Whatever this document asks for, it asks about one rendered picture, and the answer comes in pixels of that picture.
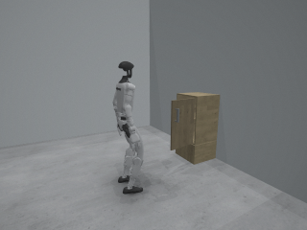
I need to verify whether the robot left foot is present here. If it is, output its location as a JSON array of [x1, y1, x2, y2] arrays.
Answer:
[[118, 175, 130, 183]]

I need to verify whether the robot left forearm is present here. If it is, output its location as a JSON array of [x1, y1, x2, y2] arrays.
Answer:
[[113, 105, 122, 123]]

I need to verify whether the robot right upper arm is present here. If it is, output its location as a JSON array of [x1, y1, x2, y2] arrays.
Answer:
[[123, 83, 135, 111]]

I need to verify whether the robot right forearm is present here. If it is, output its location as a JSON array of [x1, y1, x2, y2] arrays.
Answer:
[[124, 105, 136, 134]]

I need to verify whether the left robot hand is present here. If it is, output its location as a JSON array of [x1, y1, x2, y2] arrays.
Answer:
[[117, 123, 125, 136]]

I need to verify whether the robot torso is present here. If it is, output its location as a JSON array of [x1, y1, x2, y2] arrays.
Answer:
[[116, 80, 134, 131]]

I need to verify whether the right robot hand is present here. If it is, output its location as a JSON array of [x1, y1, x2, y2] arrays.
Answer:
[[130, 132, 141, 151]]

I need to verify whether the cupboard door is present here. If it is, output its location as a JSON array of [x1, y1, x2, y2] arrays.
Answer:
[[170, 98, 195, 150]]

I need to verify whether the handle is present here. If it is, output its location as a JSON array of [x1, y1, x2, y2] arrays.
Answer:
[[175, 108, 179, 123]]

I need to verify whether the robot left upper arm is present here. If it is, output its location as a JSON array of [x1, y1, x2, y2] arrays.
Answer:
[[112, 82, 118, 107]]

